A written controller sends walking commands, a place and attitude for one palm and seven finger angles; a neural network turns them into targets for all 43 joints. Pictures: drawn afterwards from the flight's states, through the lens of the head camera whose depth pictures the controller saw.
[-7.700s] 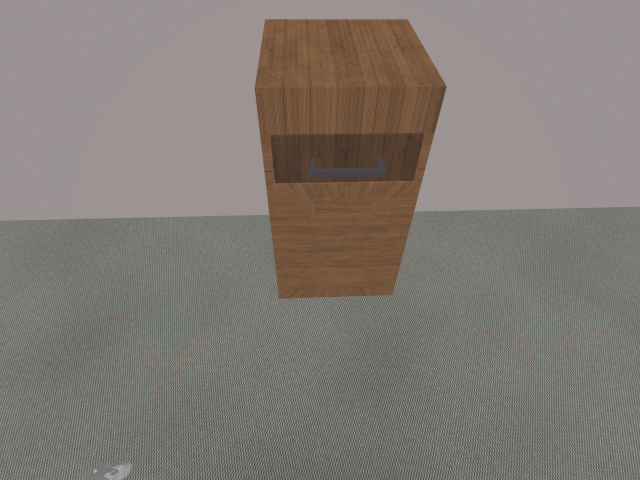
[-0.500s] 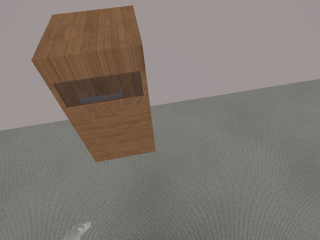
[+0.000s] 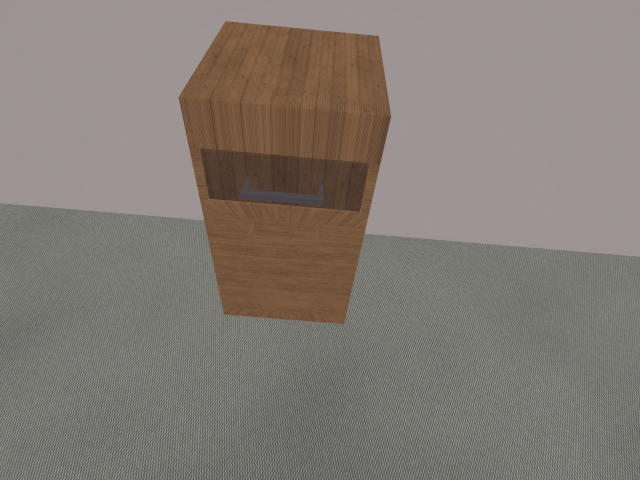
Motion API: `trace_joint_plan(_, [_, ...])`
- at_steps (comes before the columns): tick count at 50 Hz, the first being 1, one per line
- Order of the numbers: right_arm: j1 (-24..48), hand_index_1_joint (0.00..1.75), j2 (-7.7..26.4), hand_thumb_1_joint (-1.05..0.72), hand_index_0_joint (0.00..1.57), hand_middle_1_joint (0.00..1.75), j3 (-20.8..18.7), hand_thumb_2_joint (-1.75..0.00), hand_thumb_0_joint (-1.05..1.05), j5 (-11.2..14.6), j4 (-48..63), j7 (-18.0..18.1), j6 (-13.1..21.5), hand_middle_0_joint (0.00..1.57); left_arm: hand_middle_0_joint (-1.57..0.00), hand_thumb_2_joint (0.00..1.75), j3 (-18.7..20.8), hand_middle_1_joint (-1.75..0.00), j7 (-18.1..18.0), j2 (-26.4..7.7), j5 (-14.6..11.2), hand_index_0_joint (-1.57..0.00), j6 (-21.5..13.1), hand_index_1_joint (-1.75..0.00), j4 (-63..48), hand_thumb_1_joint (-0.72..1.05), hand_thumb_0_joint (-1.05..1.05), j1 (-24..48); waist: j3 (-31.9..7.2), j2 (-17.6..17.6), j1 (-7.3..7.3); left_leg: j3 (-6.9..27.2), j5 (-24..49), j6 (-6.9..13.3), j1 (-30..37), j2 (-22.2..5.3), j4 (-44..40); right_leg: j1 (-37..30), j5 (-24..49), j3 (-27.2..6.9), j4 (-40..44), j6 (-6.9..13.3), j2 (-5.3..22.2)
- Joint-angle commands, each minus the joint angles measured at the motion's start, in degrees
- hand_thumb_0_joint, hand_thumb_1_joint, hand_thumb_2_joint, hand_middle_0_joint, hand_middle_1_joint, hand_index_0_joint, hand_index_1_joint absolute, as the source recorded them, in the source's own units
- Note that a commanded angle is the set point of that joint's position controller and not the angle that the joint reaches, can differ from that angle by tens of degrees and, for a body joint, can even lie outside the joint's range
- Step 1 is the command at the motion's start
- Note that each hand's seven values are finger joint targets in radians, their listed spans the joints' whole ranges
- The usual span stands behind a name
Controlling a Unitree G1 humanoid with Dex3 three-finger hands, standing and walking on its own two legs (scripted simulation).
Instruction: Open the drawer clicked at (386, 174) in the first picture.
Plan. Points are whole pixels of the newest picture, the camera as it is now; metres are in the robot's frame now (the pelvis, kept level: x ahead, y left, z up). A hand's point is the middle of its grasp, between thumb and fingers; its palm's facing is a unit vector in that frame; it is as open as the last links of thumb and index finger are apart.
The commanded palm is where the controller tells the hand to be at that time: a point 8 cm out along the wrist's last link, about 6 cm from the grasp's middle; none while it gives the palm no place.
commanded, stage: take the last steps up to it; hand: left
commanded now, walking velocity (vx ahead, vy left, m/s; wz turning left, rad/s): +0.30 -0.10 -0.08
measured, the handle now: (283, 191) +0.74 +0.16 -0.13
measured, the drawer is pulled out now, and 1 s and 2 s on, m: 0.00 0.00 0.00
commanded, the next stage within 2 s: come to a stop and stand still in 0.46 s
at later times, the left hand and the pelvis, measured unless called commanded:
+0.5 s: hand (262, 398) +0.27 +0.12 -0.17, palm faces -0.04 -0.98 -0.21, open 7.4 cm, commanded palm none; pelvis +0.17 -0.07 -0.02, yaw -2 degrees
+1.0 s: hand (260, 406) +0.26 +0.12 -0.18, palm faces +0.05 -0.98 -0.22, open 7.3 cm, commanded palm none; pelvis +0.23 -0.06 +0.00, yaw -2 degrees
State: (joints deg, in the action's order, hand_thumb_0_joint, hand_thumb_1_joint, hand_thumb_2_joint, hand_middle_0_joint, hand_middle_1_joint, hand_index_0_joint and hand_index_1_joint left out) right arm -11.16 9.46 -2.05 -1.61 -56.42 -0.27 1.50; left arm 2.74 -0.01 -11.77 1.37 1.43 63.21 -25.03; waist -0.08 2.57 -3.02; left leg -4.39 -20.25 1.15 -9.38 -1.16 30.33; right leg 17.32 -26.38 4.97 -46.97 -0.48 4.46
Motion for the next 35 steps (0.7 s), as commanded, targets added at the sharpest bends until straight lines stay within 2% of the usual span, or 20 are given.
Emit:
trace_joint_plan(1, [-9.1, 0.3, 8.9, -0.9, 0.2, 0.3, -1.1, -0.9, 0.0, 0.1, -0.5, 1.9, 0.7, 0.2, -0.2, 0.9, 1.0, -0.3, 1.3, -3.7, 0.4, -0.2, -2.3, -0.3, -6.3, 0.9, 0.0, 8.7, 11.0, -12.8, 5.67, 17.6, 1.6, 6.6, 3.6, -17.3, -22.3, 21.1, 6.3, -4.1, -15.4, 0.5, 2.3])
trace_joint_plan(2, [-8.9, 0.3, 8.1, -0.9, 0.2, 0.3, -0.8, -0.9, 0.0, 0.2, -0.6, 2.0, 1.2, 0.2, -0.2, 0.9, 0.9, -0.3, 1.5, -2.9, 0.3, -0.2, -2.3, -0.3, -5.4, 0.9, 0.0, 7.3, 11.2, -11.4, 4.59, 14.0, 8.5, 6.1, 3.6, -15.6, -21.9, 20.5, 9.2, -3.6, -15.9, 0.1, 1.9])
trace_joint_plan(4, [-10.8, 0.3, 7.0, -0.9, 0.2, 0.3, -1.0, -0.9, 0.0, 0.5, -1.2, 2.3, 2.0, 0.2, -0.2, 0.9, 0.8, -0.3, 1.6, -1.9, 0.2, -0.2, -2.0, -0.3, -4.4, 0.9, 0.0, 5.7, 8.8, -9.3, 3.89, 8.7, 22.3, 5.8, 7.1, -13.9, -19.9, 21.2, 12.2, -2.6, -16.9, -0.6, 1.1])
trace_joint_plan(6, [-12.6, 0.3, 7.2, -0.9, 0.2, 0.3, -0.8, -0.9, 0.0, 0.6, -2.0, 2.6, 2.4, 0.2, -0.2, 0.9, 0.8, -0.3, 1.6, -1.7, 0.1, -0.2, -1.7, -0.3, -4.4, 0.9, 0.0, 6.4, 7.8, -8.6, 3.61, 6.3, 31.1, 5.6, 9.4, -13.9, -18.6, 22.5, 13.5, -2.2, -17.0, -1.0, 1.0])
trace_joint_plan(11, [-15.8, 0.3, 7.2, -0.9, 0.2, 0.3, -0.7, -0.9, 0.0, 0.2, -4.2, 3.0, 2.6, 0.2, -0.2, 0.9, 0.4, -0.3, 2.0, -0.9, -0.2, -0.2, -1.6, -0.3, -7.3, 0.9, 0.0, 14.6, 10.3, -10.5, 4.77, 4.4, 37.5, 6.3, 11.2, -14.8, -17.3, 24.3, 16.6, -0.7, -6.1, -0.3, 1.5])
trace_joint_plan(15, [-15.9, 0.3, 8.6, -0.9, 0.2, 0.3, -1.2, -0.9, 0.0, -0.2, -5.6, 2.9, 2.1, 0.2, -0.2, 0.9, 0.2, -0.3, 1.9, -1.1, -0.7, -0.2, -2.0, -0.3, -7.9, 0.9, 0.0, 17.1, 9.8, -11.4, 4.81, 2.3, 45.7, 5.8, 9.3, -15.4, -13.4, 13.3, 14.7, 2.3, 6.2, 1.9, -1.1])
trace_joint_plan(17, [-14.7, 0.3, 9.7, -0.9, 0.2, 0.3, -1.6, -0.9, 0.0, 0.1, -5.9, 3.0, 2.0, 0.2, -0.2, 0.9, 0.7, -0.3, 1.6, -2.0, -0.6, -0.2, -2.5, -0.3, -6.2, 0.9, 0.0, 11.2, 6.2, -10.5, 1.66, 1.2, 53.7, 5.3, 8.1, -15.5, -6.2, 3.2, 15.1, 3.4, 9.3, 3.5, -3.4])
trace_joint_plan(18, [-13.9, 0.3, 10.1, -0.9, 0.2, 0.3, -1.7, -0.9, 0.0, 0.3, -5.8, 2.9, 1.9, 0.2, -0.2, 0.9, 1.2, -0.3, 1.4, -3.1, -0.4, -0.2, -3.0, -0.3, -4.1, 0.9, 0.0, 4.6, 2.3, -8.8, -1.29, 0.1, 52.9, 4.0, 6.8, -14.1, 1.4, -5.6, 18.2, 4.1, 13.2, 3.9, -4.7])
trace_joint_plan(19, [-13.5, 0.3, 9.6, -0.9, 0.2, 0.3, -1.7, -0.9, 0.0, 0.8, -5.7, 2.5, 1.9, 0.2, -0.2, 0.9, 2.0, -0.3, 1.1, -5.6, -0.1, -0.2, -3.9, -0.3, -1.7, 0.9, 0.0, -3.0, -1.9, -5.4, -4.71, -1.2, 45.0, 2.1, 0.6, -10.8, 12.5, -17.4, 22.0, 1.7, 16.9, 4.8, -3.3])
trace_joint_plan(20, [-17.3, 0.3, 6.0, -0.9, 0.2, 0.3, -1.2, -0.9, 0.0, 1.7, -5.4, 1.8, 1.9, 0.2, -0.2, 0.9, 3.3, -0.3, 0.4, -11.4, 0.4, -0.2, -4.5, -0.3, -0.5, 0.9, 0.0, -8.1, -9.9, 9.0, -5.6, -4.1, 16.8, 0.2, -11.1, -2.7, 31.2, -29.3, 26.6, -17.2, 20.4, 10.7, 10.5])
trace_joint_plan(21, [-18.3, 0.3, 4.2, -0.9, 0.2, 0.3, -1.0, -0.9, 0.0, 2.0, -4.4, 2.2, 1.6, 0.2, -0.2, 0.9, 3.7, -0.3, 0.2, -13.8, -0.8, -0.2, -4.4, -0.3, -0.7, 0.9, 0.0, -8.2, -12.7, 11.6, -3.38, 0.9, -14.4, 0.2, -16.6, 1.5, 46.9, -28.2, 29.9, -32.4, 27.5, 16.0, 20.6])
trace_joint_plan(22, [-15.9, 0.3, 4.8, -0.9, 0.2, 0.3, -1.2, -0.9, 0.0, 2.0, -4.4, 2.1, 1.1, 0.2, -0.2, 0.9, 3.2, -0.3, -0.2, -12.3, -1.3, -0.2, -3.9, -0.3, -2.4, 0.9, 0.0, -1.9, -7.3, 5.1, -2.35, 4.9, -12.1, 1.6, -17.8, -2.0, 50.0, -20.0, 15.4, -29.3, 31.9, 16.6, 19.4])
trace_joint_plan(23, [-12.6, 0.3, 4.1, -0.9, 0.2, 0.3, -1.3, -0.9, 0.0, 1.4, -4.0, 1.5, 0.8, 0.2, -0.2, 0.9, 2.4, -0.3, -0.4, -9.8, -1.0, -0.2, -3.9, -0.3, -4.5, 0.9, 0.0, 4.7, -1.5, 4.4, -0.98, 5.6, -6.7, 1.6, -19.1, -4.1, 49.6, -9.9, 5.5, -26.9, 35.5, 14.4, 16.8])
trace_joint_plan(24, [-11.9, 0.3, 3.6, -0.9, 0.2, 0.3, -1.4, -0.9, 0.0, 0.9, -4.1, 1.5, 0.3, 0.2, -0.2, 0.9, 1.7, -0.3, -0.6, -7.4, -1.0, -0.2, -3.7, -0.3, -5.5, 0.9, 0.0, 9.4, 1.8, 0.2, 1.79, 5.9, -3.2, 1.3, -18.1, -5.3, 48.4, -2.6, 2.8, -22.7, 36.2, 12.8, 15.2])
trace_joint_plan(25, [-13.4, 0.3, 2.3, -0.9, 0.2, 0.3, -1.3, -0.9, 0.0, 0.4, -4.5, 1.4, -0.5, 0.2, -0.2, 0.9, 1.2, -0.3, -1.0, -5.3, -0.8, -0.2, -3.9, -0.3, -6.2, 0.9, 0.0, 12.5, 3.1, -1.1, 3.86, 5.8, -1.4, 0.7, -15.6, -6.7, 45.6, 2.3, 3.6, -17.9, 36.7, 11.7, 14.0])
trace_joint_plan(27, [-15.7, 0.3, 0.9, -0.9, 0.2, 0.3, -0.8, -0.9, 0.0, -0.1, -5.5, 1.2, -1.5, 0.2, -0.2, 0.9, 0.2, -0.3, -1.2, -2.8, -0.6, -0.2, -4.5, -0.3, -6.4, 0.9, 0.0, 13.8, 3.0, -0.3, 6.0, 4.8, 1.3, -0.3, -12.7, -6.5, 39.5, 6.2, 11.0, -10.5, 37.9, 9.8, 10.6])
trace_joint_plan(29, [-16.3, 0.3, 0.1, -0.9, 0.2, 0.3, -0.5, -0.9, 0.0, 0.0, -5.8, 1.3, -1.9, 0.2, -0.2, 0.9, -0.2, -0.3, -1.3, -1.8, -0.6, -0.2, -4.7, -0.3, -5.8, 0.9, 0.0, 13.0, 2.3, 1.4, 6.14, 3.8, 2.0, -1.3, -12.0, -5.7, 32.7, 5.4, 19.8, -7.7, 36.9, 9.7, 9.0])
trace_joint_plan(31, [-16.2, 0.3, -1.5, -0.9, 0.2, 0.3, 0.2, -0.9, 0.0, 0.3, -6.1, 1.6, -2.1, 0.2, -0.2, 0.9, -0.3, -0.3, -1.6, -1.1, -0.4, -0.2, -4.5, -0.3, -5.5, 0.9, 0.0, 12.7, 1.3, -0.2, 6.11, 3.7, 2.3, -2.1, -10.6, -4.8, 24.5, 3.8, 29.0, -6.7, 35.6, 10.1, 8.7])
trace_joint_plan(33, [-13.4, 0.3, -1.4, -0.9, 0.2, 0.3, 0.6, -0.9, 0.0, 0.9, -5.7, 1.8, -2.4, 0.2, -0.2, 0.9, -0.5, -0.3, -1.6, -1.8, -0.5, -0.2, -4.1, -0.3, -4.9, 0.9, 0.0, 11.1, 0.4, -0.7, 4.62, 3.7, 2.1, -2.6, -10.9, -3.9, 19.2, 0.0, 36.4, -7.5, 33.7, 9.9, 9.2])
trace_joint_plan(35, [-11.1, 0.3, -0.5, -0.9, 0.2, 0.3, 0.1, -0.9, 0.0, 1.4, -4.5, 1.9, -2.7, 0.2, -0.2, 0.9, -0.1, -0.3, -2.0, -3.1, -0.3, -0.2, -3.7, -0.3, -5.0, 0.9, 0.0, 10.1, -0.6, 0.0, 3.81, 4.2, 0.5, -3.0, -11.4, -3.2, 15.1, -3.4, 41.3, -8.9, 30.7, 11.1, 10.9])
